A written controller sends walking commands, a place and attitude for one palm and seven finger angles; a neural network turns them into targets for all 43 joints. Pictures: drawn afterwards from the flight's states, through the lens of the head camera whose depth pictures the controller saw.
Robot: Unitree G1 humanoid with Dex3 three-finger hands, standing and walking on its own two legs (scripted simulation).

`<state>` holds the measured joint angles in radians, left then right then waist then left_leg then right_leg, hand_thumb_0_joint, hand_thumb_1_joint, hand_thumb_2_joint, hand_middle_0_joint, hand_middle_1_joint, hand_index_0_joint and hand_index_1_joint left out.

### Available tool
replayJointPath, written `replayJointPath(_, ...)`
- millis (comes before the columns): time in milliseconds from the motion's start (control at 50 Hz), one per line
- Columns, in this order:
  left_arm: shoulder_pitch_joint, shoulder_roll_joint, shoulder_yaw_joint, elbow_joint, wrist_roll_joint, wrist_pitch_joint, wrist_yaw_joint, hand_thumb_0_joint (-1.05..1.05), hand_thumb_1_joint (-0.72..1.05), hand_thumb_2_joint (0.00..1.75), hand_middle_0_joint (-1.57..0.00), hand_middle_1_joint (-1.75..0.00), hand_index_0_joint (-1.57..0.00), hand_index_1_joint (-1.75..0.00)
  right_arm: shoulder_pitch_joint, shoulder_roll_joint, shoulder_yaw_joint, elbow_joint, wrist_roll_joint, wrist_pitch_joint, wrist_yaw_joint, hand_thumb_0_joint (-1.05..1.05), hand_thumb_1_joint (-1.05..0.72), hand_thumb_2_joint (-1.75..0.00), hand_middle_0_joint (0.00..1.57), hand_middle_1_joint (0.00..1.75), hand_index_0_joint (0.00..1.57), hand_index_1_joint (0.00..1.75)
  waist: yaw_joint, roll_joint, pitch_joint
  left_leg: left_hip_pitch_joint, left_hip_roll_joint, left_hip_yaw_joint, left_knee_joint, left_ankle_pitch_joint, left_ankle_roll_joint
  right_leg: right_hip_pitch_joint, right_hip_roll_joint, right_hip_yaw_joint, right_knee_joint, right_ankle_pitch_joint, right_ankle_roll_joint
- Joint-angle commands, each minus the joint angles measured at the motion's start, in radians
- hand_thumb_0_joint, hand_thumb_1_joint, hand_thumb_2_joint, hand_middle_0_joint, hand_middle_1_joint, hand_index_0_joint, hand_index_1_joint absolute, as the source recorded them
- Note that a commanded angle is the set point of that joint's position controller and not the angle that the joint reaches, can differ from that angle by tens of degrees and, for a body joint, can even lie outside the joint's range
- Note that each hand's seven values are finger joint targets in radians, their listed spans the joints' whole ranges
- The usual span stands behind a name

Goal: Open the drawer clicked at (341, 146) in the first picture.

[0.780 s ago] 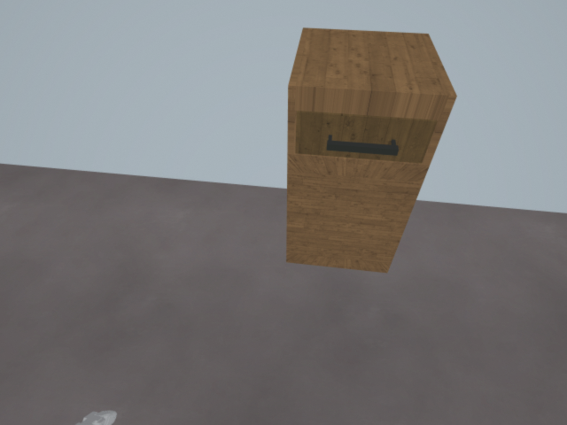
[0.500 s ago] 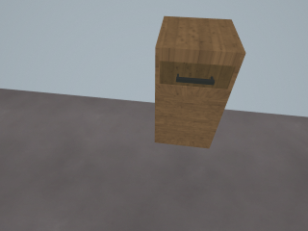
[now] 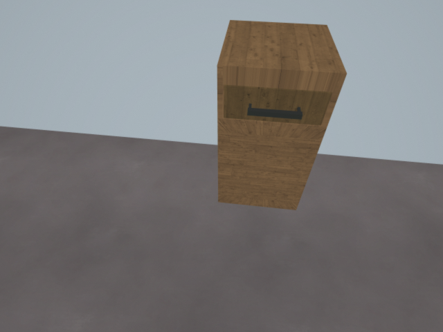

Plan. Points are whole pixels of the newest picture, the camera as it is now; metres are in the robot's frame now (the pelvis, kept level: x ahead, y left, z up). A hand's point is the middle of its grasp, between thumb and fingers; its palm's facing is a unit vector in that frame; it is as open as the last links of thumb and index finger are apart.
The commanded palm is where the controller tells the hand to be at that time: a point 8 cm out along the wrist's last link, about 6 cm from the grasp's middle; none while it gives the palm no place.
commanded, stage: stand and wait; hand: left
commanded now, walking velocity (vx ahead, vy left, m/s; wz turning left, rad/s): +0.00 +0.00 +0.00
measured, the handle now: (274, 110) +0.89 -0.15 -0.11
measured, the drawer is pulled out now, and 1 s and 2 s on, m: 0.00 0.00 0.00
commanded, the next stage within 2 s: look at it before walking up in 0.04 s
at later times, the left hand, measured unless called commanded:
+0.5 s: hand out of the picture +0.07 +0.24 -0.15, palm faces -0.02 -0.94 -0.33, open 7.4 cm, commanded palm none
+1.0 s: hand out of the picture +0.07 +0.23 -0.17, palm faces -0.07 -0.95 -0.31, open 7.4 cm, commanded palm none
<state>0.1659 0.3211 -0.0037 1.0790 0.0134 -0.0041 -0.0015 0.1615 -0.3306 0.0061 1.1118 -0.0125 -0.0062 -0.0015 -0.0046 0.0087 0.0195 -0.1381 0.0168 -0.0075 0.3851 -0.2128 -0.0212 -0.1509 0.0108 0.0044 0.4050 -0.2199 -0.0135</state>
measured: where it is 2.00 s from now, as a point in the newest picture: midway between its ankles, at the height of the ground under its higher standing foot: outside the picture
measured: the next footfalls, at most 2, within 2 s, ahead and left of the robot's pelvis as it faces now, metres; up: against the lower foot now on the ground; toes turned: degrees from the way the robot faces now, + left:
left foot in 1.88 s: +0.09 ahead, +0.09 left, +0.00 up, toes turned -39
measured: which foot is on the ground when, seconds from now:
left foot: down 0.00-1.00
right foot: down 0.00-1.00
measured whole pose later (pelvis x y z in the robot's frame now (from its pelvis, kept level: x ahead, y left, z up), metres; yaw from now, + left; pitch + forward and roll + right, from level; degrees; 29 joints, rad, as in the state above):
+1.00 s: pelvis +0.00 +0.00 -0.01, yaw -5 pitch -1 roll +1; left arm 0.20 0.29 0.02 1.03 0.02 0.04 0.00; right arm 0.14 -0.28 -0.01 1.03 -0.01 0.01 -0.02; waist 0.02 0.00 0.04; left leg -0.16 0.04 0.08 0.46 -0.27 -0.03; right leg -0.23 0.04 0.09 0.52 -0.27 -0.01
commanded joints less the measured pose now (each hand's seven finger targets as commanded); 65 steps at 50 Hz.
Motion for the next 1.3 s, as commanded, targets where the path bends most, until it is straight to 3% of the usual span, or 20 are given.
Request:
replayJointPath(0, -0.047, 0.208, 0.037, -0.06, -0.005, -0.025, 0.017, 0.0, 0.9, 0.9, -0.2, -0.3, -0.2, -0.3, -0.055, -0.189, -0.037, -0.064, 0.003, -0.025, -0.012, 0.0, -0.9, -0.9, 0.2, 0.3, 0.2, 0.3, 0.006, -0.012, -0.02, -0.024, 0.093, -0.086, -0.064, 0.098, 0.041, -0.01, -0.127, 0.112, -0.086, 0.096, -0.021)
replayJointPath(640, -0.041, 0.203, 0.038, -0.05, -0.003, -0.024, 0.016, 0.0, 0.9, 0.9, -0.2, -0.3, -0.2, -0.3, -0.066, -0.188, -0.035, -0.056, 0.003, -0.028, -0.015, 0.0, -0.9, -0.9, 0.2, 0.3, 0.2, 0.3, 0.006, -0.001, -0.04, 0.017, 0.102, -0.083, -0.083, 0.15, 0.04, 0.014, -0.125, 0.106, -0.091, 0.163, -0.015)
replayJointPath(780, -0.044, 0.209, 0.044, -0.056, -0.003, -0.022, 0.015, 0.0, 0.9, 0.9, -0.2, -0.3, -0.2, -0.3, -0.06, -0.201, -0.04, -0.061, 0.003, -0.031, -0.022, 0.0, -0.9, -0.9, 0.2, 0.3, 0.2, 0.3, 0.003, -0.008, -0.057, 0.055, 0.114, -0.06, -0.059, 0.225, 0.038, 0.012, -0.121, 0.113, -0.065, 0.265, -0.02)
replayJointPath(840, 0.008, 0.113, 0.036, -0.057, -0.003, 0.009, 0.02, 0.0, 0.9, 0.9, -0.2, -0.3, -0.2, -0.3, 0.006, -0.088, -0.029, -0.061, 0.002, -0.011, -0.028, 0.0, -0.9, -0.9, 0.2, 0.3, 0.2, 0.3, -0.001, -0.013, -0.052, 0.051, 0.12, -0.011, -0.003, 0.232, 0.02, -0.029, -0.114, 0.128, -0.001, 0.33, -0.012)
replayJointPath(900, 0.023, 0.116, 0.049, -0.092, 0.001, 0.028, 0.015, 0.0, 0.9, 0.9, -0.2, -0.3, -0.2, -0.3, 0.021, -0.106, -0.049, -0.099, 0.001, 0.005, -0.034, 0.0, -0.9, -0.9, 0.2, 0.3, 0.2, 0.3, -0.003, 0.007, -0.024, 0.044, 0.144, 0.001, 0.02, 0.174, 0.028, -0.116, -0.086, 0.138, 0.063, 0.288, -0.013)
replayJointPath(960, 0.032, 0.099, 0.059, -0.131, 0.003, 0.038, 0.006, 0.0, 0.9, 0.9, -0.2, -0.3, -0.2, -0.3, 0.014, -0.125, -0.07, -0.141, -0.002, 0.012, -0.038, 0.0, -0.9, -0.9, 0.2, 0.3, 0.2, 0.3, 0.0, 0.056, -0.018, 0.035, 0.202, -0.026, 0.01, 0.143, 0.062, -0.186, -0.038, 0.116, 0.175, 0.216, -0.002)
replayJointPath(980, 0.038, 0.09, 0.062, -0.14, 0.003, 0.041, 0.003, 0.0, 0.9, 0.9, -0.2, -0.3, -0.2, -0.3, 0.009, -0.132, -0.076, -0.151, -0.002, 0.012, -0.037, 0.0, -0.9, -0.9, 0.2, 0.3, 0.2, 0.3, 0.004, 0.093, -0.013, 0.019, 0.239, -0.041, -0.007, 0.144, 0.084, -0.204, -0.021, 0.091, 0.244, 0.145, 0.004)
replayJointPath(1020, 0.043, 0.057, 0.067, -0.165, 0.005, 0.05, -0.003, 0.0, 0.9, 0.9, -0.2, -0.3, -0.2, -0.3, 0.001, -0.134, -0.085, -0.171, -0.004, 0.009, -0.035, 0.0, -0.9, -0.9, 0.2, 0.3, 0.2, 0.3, 0.009, 0.167, 0.001, -0.003, 0.331, -0.08, -0.047, 0.225, 0.156, -0.248, 0.0, 0.021, 0.417, -0.19, 0.021)
replayJointPath(1040, 0.05, 0.045, 0.071, -0.175, 0.005, 0.052, -0.005, 0.0, 0.9, 0.9, -0.2, -0.3, -0.2, -0.3, -0.013, -0.129, -0.088, -0.181, -0.007, 0.007, -0.034, 0.0, -0.9, -0.9, 0.2, 0.3, 0.2, 0.3, 0.017, 0.172, 0.004, -0.011, 0.353, -0.069, -0.04, 0.271, 0.178, -0.25, -0.017, 0.011, 0.452, -0.262, 0.024)
replayJointPath(1060, 0.064, 0.04, 0.074, -0.18, 0.004, 0.053, -0.008, 0.0, 0.9, 0.9, -0.2, -0.3, -0.2, -0.3, -0.027, -0.125, -0.09, -0.194, -0.008, 0.007, -0.034, 0.0, -0.9, -0.9, 0.2, 0.3, 0.2, 0.3, 0.023, 0.182, 0.005, -0.037, 0.358, -0.04, -0.016, 0.288, 0.176, -0.221, -0.039, 0.013, 0.44, -0.274, 0.021)
replayJointPath(1080, 0.107, 0.034, 0.08, -0.178, 0.004, 0.049, -0.012, 0.0, 0.9, 0.9, -0.2, -0.3, -0.2, -0.3, -0.058, -0.121, -0.093, -0.207, -0.01, 0.008, -0.034, 0.0, -0.9, -0.9, 0.2, 0.3, 0.2, 0.3, 0.053, 0.16, -0.007, -0.069, 0.344, 0.0, 0.051, 0.284, 0.15, -0.153, -0.054, 0.015, 0.363, -0.226, 0.014)
replayJointPath(1100, 0.166, 0.042, 0.084, -0.165, 0.009, 0.043, -0.014, 0.0, 0.9, 0.9, -0.2, -0.3, -0.2, -0.3, -0.079, -0.12, -0.095, -0.214, -0.008, 0.013, -0.032, 0.0, -0.9, -0.9, 0.2, 0.3, 0.2, 0.3, 0.083, 0.096, -0.022, -0.109, 0.293, 0.064, 0.164, 0.223, 0.101, -0.077, -0.043, -0.004, 0.247, -0.098, 0.012)
replayJointPath(1120, 0.215, 0.089, 0.099, -0.155, 0.017, 0.03, -0.01, 0.0, 0.9, 0.9, -0.2, -0.3, -0.2, -0.3, -0.072, -0.083, -0.092, -0.224, -0.003, 0.023, -0.028, 0.0, -0.9, -0.9, 0.2, 0.3, 0.2, 0.3, 0.104, -0.082, -0.02, -0.211, 0.18, 0.144, 0.394, 0.026, 0.02, -0.005, -0.11, 0.127, 0.044, 0.108, -0.013)
replayJointPath(1140, 0.23, 0.199, 0.118, -0.164, 0.024, 0.016, 0.009, 0.0, 0.9, 0.9, -0.2, -0.3, -0.2, -0.3, -0.055, 0.005, -0.074, -0.265, 0.002, 0.027, -0.022, 0.0, -0.9, -0.9, 0.2, 0.3, 0.2, 0.3, 0.091, -0.385, -0.008, -0.44, 0.013, 0.145, 0.677, -0.382, -0.043, 0.021, -0.357, 0.561, -0.118, 0.336, -0.106)
replayJointPath(1160, 0.243, 0.185, 0.114, -0.169, 0.006, 0.023, 0.021, 0.0, 0.9, 0.9, -0.2, -0.3, -0.2, -0.3, -0.084, -0.027, -0.08, -0.274, 0.003, 0.034, -0.027, 0.0, -0.9, -0.9, 0.2, 0.3, 0.2, 0.3, 0.095, -0.259, -0.013, -0.408, 0.026, -0.008, 0.753, -0.382, -0.025, -0.035, -0.369, 0.566, -0.14, 0.31, -0.165)
replayJointPath(1180, 0.185, 0.15, 0.116, -0.181, 0.005, 0.02, 0.024, 0.0, 0.9, 0.9, -0.2, -0.3, -0.2, -0.3, -0.076, -0.031, -0.086, -0.26, 0.003, 0.036, -0.024, 0.0, -0.9, -0.9, 0.2, 0.3, 0.2, 0.3, 0.067, -0.24, 0.014, -0.414, 0.047, -0.036, 0.777, -0.298, -0.016, -0.071, -0.31, 0.526, -0.16, 0.177, -0.154)
replayJointPath(1200, 0.133, 0.126, 0.114, -0.195, 0.003, 0.02, 0.025, 0.0, 0.9, 0.9, -0.2, -0.3, -0.2, -0.3, -0.073, -0.033, -0.089, -0.248, 0.002, 0.033, -0.023, 0.0, -0.9, -0.9, 0.2, 0.3, 0.2, 0.3, 0.05, -0.18, 0.029, -0.431, 0.06, -0.036, 0.791, -0.243, -0.019, -0.08, -0.286, 0.511, -0.141, 0.146, -0.148)
replayJointPath(1220, 0.103, 0.105, 0.107, -0.208, 0.001, 0.017, 0.023, 0.0, 0.9, 0.9, -0.2, -0.3, -0.2, -0.3, -0.058, -0.028, -0.089, -0.237, -0.001, 0.03, -0.021, 0.0, -0.9, -0.9, 0.2, 0.3, 0.2, 0.3, 0.034, -0.136, 0.013, -0.419, 0.068, -0.042, 0.793, -0.181, -0.027, -0.071, -0.25, 0.45, -0.12, 0.153, -0.147)
replayJointPath(1280, 0.127, 0.076, 0.105, -0.21, -0.002, 0.006, 0.02, 0.0, 0.9, 0.9, -0.2, -0.3, -0.2, -0.3, -0.03, -0.007, -0.088, -0.223, -0.005, 0.033, -0.022, 0.0, -0.9, -0.9, 0.2, 0.3, 0.2, 0.3, 0.027, -0.094, -0.056, -0.414, 0.052, -0.033, 0.754, -0.117, -0.044, -0.001, -0.201, 0.391, -0.099, 0.209, -0.134)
